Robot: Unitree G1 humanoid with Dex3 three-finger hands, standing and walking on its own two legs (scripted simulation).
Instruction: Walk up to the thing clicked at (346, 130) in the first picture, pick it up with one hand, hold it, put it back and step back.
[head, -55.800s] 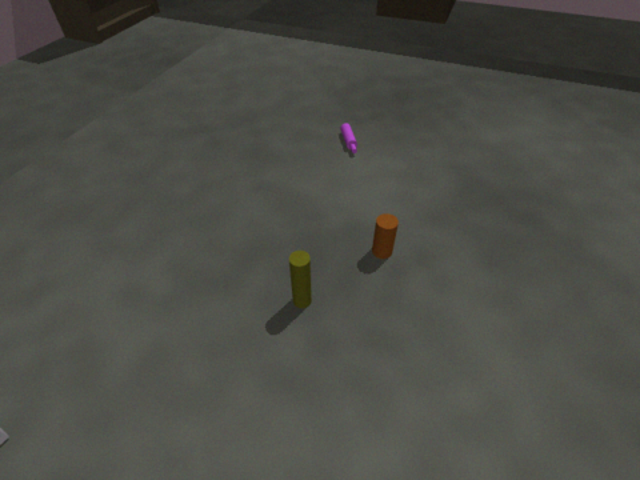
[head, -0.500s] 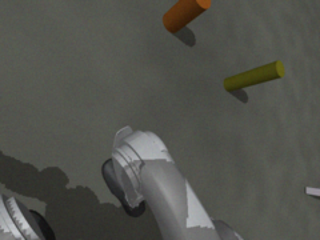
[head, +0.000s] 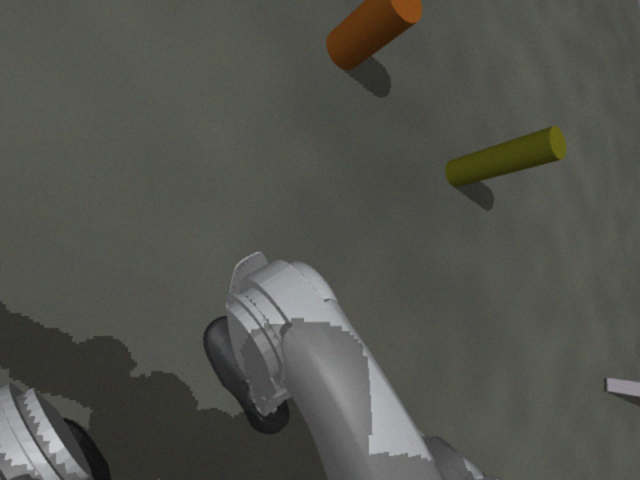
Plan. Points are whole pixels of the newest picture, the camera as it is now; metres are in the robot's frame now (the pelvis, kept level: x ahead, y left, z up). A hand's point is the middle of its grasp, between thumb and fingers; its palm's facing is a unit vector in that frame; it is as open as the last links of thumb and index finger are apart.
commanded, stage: close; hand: left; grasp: from above
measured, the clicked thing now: out of the picture +0.51 +0.30 -0.29
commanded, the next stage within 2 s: settle in 1.10 s
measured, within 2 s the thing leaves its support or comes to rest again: leaves its support in 1.56 s
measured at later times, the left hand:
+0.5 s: hand out of the picture +0.49 +0.32 -0.26, palm faces -0.44 -0.15 -0.89, open 10.2 cm
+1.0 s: hand out of the picture +0.49 +0.32 -0.26, palm faces -0.42 -0.14 -0.90, open 9.0 cm
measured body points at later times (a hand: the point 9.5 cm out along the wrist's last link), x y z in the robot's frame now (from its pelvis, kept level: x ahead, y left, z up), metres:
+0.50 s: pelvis +0.00 +0.00 +0.00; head +0.31 +0.12 +0.30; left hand +0.51 +0.32 -0.21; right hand +0.02 -0.24 -0.05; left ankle +0.07 +0.13 -0.28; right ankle +0.12 -0.12 -0.28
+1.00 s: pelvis +0.00 +0.00 +0.00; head +0.30 +0.13 +0.30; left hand +0.51 +0.32 -0.21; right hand +0.03 -0.24 -0.05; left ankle +0.07 +0.13 -0.28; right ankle +0.12 -0.12 -0.28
